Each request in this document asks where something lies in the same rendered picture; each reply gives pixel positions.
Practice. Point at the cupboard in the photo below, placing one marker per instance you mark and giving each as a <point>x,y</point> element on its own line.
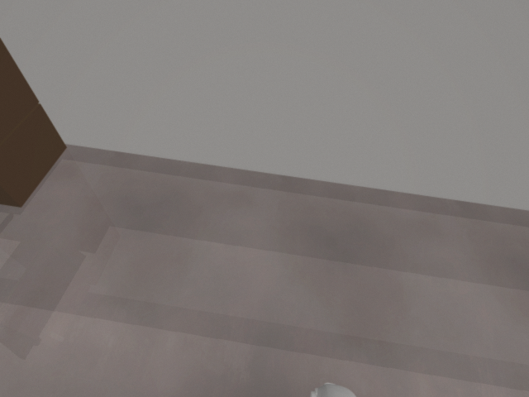
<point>29,142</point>

